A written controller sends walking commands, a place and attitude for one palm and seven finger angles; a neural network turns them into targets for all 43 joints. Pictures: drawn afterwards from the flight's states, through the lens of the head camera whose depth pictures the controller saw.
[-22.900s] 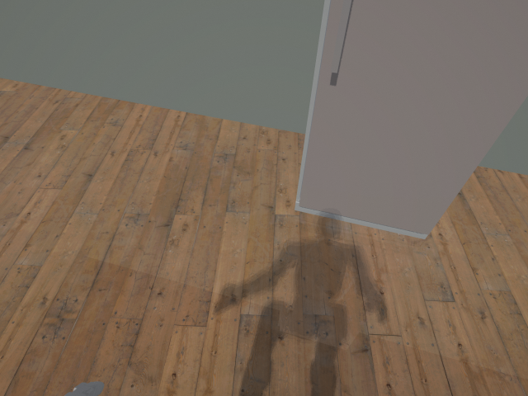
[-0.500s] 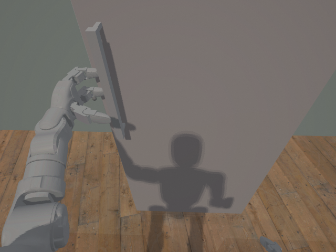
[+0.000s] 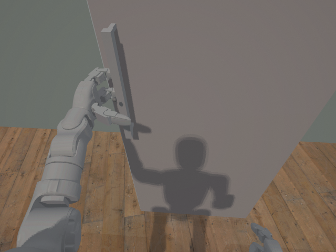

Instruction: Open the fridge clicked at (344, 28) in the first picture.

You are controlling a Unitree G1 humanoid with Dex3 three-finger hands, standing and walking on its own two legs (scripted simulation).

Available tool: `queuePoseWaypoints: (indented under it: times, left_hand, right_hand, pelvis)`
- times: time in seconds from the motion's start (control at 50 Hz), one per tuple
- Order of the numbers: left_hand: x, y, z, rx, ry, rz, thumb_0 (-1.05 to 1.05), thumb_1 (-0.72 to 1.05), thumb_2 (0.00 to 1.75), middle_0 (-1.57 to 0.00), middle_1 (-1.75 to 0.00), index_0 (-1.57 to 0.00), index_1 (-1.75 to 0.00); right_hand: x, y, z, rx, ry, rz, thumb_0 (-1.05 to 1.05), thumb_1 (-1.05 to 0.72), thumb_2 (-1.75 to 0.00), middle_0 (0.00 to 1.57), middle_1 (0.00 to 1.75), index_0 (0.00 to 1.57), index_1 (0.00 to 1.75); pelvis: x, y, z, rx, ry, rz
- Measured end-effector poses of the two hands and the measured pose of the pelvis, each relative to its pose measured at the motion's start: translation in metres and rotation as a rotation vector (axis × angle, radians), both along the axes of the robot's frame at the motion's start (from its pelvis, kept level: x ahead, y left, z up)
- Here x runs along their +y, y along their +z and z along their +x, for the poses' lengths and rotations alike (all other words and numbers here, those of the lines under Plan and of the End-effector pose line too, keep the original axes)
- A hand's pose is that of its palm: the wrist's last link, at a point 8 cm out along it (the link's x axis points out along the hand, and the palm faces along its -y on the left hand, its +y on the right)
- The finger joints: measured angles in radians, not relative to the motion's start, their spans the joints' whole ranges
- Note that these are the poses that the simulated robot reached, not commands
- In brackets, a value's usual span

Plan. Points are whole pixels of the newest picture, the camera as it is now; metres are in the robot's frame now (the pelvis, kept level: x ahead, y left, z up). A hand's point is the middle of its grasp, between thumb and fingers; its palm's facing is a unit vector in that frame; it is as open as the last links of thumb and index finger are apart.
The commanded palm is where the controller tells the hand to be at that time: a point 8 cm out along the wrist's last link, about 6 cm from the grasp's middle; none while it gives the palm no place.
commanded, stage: slide the fingers in behind the handle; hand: left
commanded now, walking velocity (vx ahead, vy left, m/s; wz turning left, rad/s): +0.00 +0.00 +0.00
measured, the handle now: (122, 90) +0.46 +0.15 +0.17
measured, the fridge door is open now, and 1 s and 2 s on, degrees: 0 0 0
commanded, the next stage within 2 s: grip the handle and tug to test in 1.02 s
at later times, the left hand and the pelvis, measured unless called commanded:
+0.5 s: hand (122, 100) +0.40 +0.13 +0.19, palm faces +0.01 -1.00 +0.00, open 14.1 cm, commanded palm +0.37 +0.18 +0.18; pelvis +0.00 -0.01 +0.00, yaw +0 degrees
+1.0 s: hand (127, 100) +0.41 +0.12 +0.18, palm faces -0.01 -1.00 +0.00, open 14.0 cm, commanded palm +0.38 +0.17 +0.18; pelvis +0.00 -0.01 +0.00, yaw +0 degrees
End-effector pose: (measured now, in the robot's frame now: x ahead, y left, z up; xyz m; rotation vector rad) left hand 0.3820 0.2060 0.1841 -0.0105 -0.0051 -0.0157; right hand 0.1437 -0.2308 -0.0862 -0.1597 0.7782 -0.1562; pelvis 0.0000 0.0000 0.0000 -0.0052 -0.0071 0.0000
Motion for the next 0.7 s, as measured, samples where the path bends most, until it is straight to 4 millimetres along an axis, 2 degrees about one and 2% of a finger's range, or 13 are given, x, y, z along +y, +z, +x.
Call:
queuePoseWaypoints:
  times: [0.12, 0.26, 0.54, 0.7]
  left_hand:
    - [-0.005, -0.002, 0.004, 0.009, 0.009, 0.001, -0.01, -0.50, 0.30, -0.30, -1.20, -0.30, -1.20]
    - [-0.012, 0.001, -0.001, -0.018, 0.001, 0.007, -0.01, -0.50, 0.30, -0.30, -1.20, -0.29, -1.20]
    - [-0.021, 0.002, -0.006, 0.003, 0.029, 0.010, -0.01, -0.50, 0.30, -0.28, -1.19, -0.27, -1.20]
    - [-0.028, 0.000, -0.002, 0.013, 0.010, 0.004, -0.01, -0.50, 0.30, -0.28, -1.20, -0.28, -1.20]
  right_hand:
    - [-0.003, -0.004, -0.008, 0.033, -0.015, 0.003, 0.01, -0.90, -0.90, 0.21, 0.30, 0.21, 0.30]
    - [-0.010, -0.007, -0.015, 0.057, -0.030, 0.004, 0.01, -0.90, -0.90, 0.21, 0.30, 0.21, 0.30]
    - [-0.015, -0.002, -0.001, 0.025, -0.009, -0.001, 0.01, -0.90, -0.90, 0.21, 0.30, 0.20, 0.30]
    - [-0.013, -0.003, 0.001, 0.029, 0.003, 0.001, 0.01, -0.90, -0.90, 0.21, 0.30, 0.21, 0.30]
  pelvis:
    - [-0.001, 0.001, 0.002, 0.001, -0.006, 0.001]
    - [-0.003, 0.001, 0.005, -0.006, -0.010, 0.003]
    - [-0.010, 0.001, 0.002, -0.014, 0.001, 0.004]
    - [-0.012, 0.001, 0.001, -0.009, 0.005, 0.004]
